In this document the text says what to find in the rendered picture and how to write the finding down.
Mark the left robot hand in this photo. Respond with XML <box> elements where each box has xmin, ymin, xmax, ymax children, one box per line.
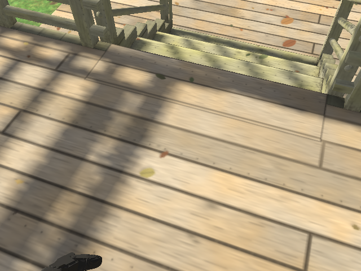
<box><xmin>41</xmin><ymin>252</ymin><xmax>102</xmax><ymax>271</ymax></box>

